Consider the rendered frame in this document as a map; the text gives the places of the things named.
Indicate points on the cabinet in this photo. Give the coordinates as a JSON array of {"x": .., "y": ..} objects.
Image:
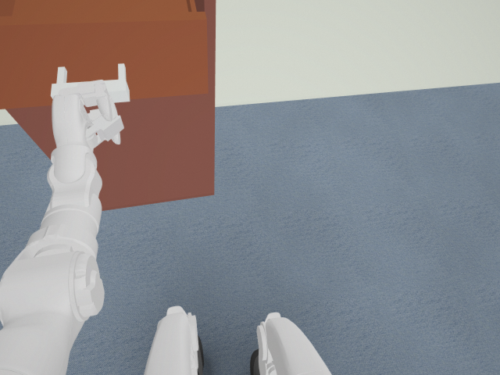
[{"x": 167, "y": 146}]

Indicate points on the robot left upper arm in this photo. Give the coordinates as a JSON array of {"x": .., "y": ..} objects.
[{"x": 44, "y": 303}]

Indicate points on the robot left hand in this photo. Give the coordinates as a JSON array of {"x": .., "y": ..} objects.
[{"x": 70, "y": 120}]

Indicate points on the robot left thigh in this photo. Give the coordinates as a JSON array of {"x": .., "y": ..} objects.
[{"x": 175, "y": 340}]

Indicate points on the robot thigh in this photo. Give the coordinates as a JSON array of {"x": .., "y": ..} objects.
[
  {"x": 283, "y": 343},
  {"x": 175, "y": 340}
]

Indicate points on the robot right thigh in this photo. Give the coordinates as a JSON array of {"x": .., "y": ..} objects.
[{"x": 283, "y": 343}]

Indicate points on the drawer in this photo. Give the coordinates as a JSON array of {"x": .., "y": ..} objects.
[{"x": 162, "y": 43}]

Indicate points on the handle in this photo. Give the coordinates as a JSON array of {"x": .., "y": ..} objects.
[{"x": 118, "y": 89}]

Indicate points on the robot left forearm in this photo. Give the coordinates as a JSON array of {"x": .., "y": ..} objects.
[{"x": 72, "y": 219}]

